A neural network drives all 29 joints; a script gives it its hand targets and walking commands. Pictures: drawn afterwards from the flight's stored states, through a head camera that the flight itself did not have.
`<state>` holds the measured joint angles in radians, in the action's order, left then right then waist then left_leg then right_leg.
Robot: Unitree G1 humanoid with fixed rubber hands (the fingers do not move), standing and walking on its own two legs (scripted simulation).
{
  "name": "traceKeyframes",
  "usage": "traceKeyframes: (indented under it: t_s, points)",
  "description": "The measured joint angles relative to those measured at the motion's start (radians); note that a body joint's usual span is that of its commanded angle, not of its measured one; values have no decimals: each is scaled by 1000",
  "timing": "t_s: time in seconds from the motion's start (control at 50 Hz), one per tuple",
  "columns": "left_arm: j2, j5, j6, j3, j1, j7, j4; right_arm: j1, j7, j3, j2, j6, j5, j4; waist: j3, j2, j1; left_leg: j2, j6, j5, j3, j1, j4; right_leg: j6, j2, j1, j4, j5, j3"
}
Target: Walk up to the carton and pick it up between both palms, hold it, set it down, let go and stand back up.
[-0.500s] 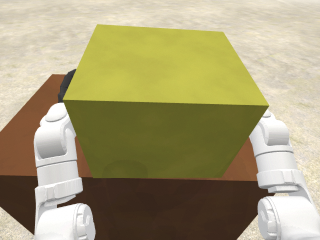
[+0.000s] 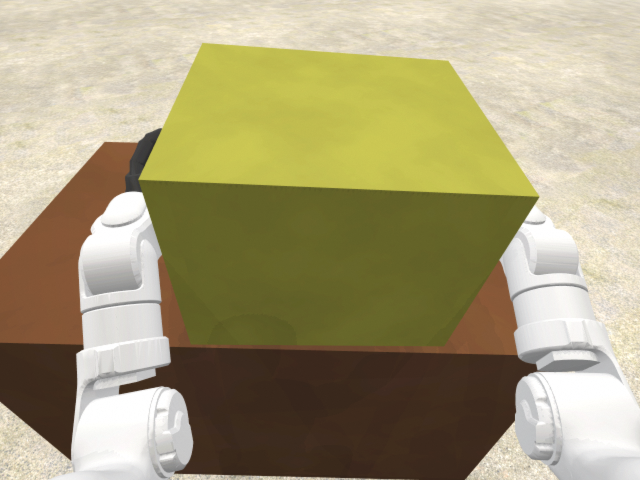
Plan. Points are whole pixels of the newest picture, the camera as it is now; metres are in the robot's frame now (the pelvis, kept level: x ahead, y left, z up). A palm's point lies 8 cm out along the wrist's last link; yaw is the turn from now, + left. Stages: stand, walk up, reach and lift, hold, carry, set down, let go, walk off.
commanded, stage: hold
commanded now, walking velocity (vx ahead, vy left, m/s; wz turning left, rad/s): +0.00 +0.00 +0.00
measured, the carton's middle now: (324, 196) +0.40 +0.00 +0.20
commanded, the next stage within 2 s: none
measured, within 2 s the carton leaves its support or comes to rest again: neither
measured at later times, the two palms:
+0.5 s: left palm (138, 202) +0.36 +0.21 +0.22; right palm (488, 202) +0.37 -0.20 +0.21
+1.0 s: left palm (148, 197) +0.37 +0.20 +0.22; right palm (494, 200) +0.37 -0.21 +0.20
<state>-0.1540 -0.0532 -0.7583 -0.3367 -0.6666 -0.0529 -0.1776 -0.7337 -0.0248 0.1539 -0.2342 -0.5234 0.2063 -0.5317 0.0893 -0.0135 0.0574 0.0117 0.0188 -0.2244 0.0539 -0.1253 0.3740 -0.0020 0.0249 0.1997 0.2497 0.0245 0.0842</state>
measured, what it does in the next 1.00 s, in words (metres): stands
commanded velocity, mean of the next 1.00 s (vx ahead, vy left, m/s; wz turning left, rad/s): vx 0.00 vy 0.00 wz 0.00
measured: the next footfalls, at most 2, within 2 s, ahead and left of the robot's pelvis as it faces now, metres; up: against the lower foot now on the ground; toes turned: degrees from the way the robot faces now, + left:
none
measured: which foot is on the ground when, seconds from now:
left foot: down 0.00-1.00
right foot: down 0.00-1.00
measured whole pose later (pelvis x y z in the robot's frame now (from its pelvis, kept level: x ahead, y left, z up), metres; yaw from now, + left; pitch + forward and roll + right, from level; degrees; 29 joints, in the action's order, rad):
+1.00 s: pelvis +0.00 +0.00 +0.00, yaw +0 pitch -1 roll -1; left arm -0.15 -0.05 -0.76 -0.34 -0.66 -0.05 -0.17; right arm -0.73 -0.03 0.15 -0.23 -0.53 0.21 -0.52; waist 0.09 -0.01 0.06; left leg 0.01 0.02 -0.23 0.06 -0.13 0.38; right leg 0.00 0.02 0.20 0.25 0.03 0.08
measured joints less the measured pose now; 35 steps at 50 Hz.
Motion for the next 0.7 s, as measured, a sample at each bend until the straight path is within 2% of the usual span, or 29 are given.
traceKeyframes:
  t_s: [0.24,0.38,0.54,0.7]
  points:
    - [-12,29,10,1,21,-3,42,39,-52,-28,1,-21,29,103,2,21,8,14,9,-4,11,-11,-8,-6,-13,8,-9,6,11]
    - [-4,29,-8,-2,69,-13,112,81,-79,-46,3,-43,51,174,7,19,10,12,5,-12,8,1,-1,-1,-12,-8,-13,8,8]
    - [7,3,-35,-13,71,-22,110,75,-61,-31,15,-50,45,136,11,-2,11,0,-4,-14,5,18,4,6,-1,-27,-11,7,4]
    - [14,-17,-34,-13,48,-17,84,41,-22,-7,13,-35,26,75,12,-15,11,-7,-9,-13,-1,21,11,8,6,-29,-5,4,-4]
